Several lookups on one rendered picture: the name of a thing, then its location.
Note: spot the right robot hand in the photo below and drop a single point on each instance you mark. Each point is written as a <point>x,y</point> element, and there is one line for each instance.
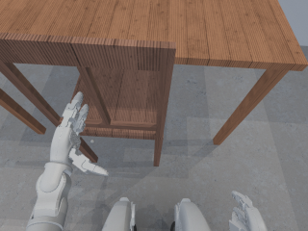
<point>249,220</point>

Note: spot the left robot thigh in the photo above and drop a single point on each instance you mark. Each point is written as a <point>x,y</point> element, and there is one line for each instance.
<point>122,217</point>

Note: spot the right robot thigh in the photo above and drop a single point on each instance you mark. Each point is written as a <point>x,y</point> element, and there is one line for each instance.
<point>188,217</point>

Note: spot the table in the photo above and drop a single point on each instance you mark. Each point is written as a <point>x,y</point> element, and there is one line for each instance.
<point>226,33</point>

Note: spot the robot left forearm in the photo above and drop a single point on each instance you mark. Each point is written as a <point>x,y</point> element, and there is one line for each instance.
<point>51,207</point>

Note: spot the robot thigh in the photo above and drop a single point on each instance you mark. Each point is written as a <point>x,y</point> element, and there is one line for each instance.
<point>188,217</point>
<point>122,217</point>

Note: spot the chair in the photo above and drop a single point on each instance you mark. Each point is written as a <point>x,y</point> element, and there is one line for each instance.
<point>125,82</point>

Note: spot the left robot hand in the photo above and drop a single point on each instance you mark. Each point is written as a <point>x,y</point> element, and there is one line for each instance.
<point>67,134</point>

